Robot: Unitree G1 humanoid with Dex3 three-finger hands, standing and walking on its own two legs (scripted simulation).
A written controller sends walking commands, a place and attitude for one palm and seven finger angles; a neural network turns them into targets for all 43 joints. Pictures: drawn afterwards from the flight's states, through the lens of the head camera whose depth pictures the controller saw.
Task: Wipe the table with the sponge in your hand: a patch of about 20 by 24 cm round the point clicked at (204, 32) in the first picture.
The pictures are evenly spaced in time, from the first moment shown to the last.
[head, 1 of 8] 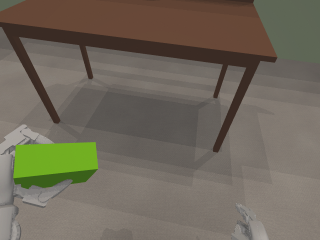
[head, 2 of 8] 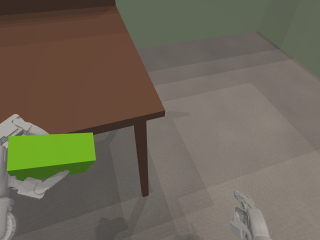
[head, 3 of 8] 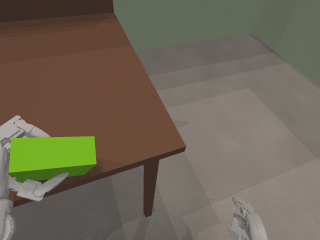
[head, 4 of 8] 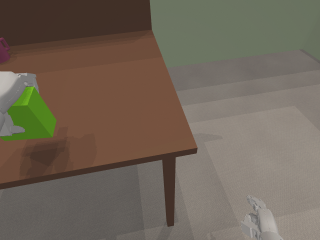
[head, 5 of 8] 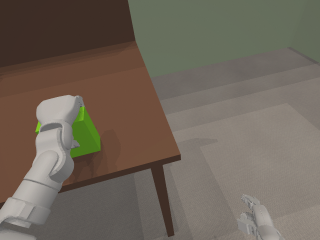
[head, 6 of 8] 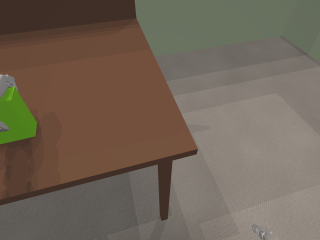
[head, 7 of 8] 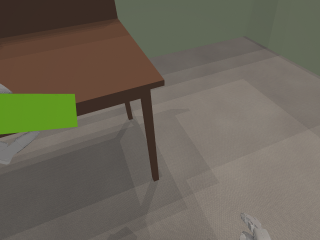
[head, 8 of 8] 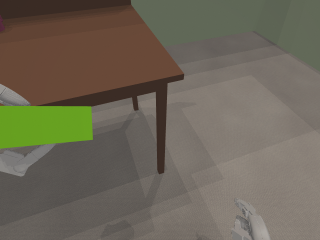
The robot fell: no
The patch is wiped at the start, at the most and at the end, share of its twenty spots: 0.00 1.00 1.00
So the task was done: yes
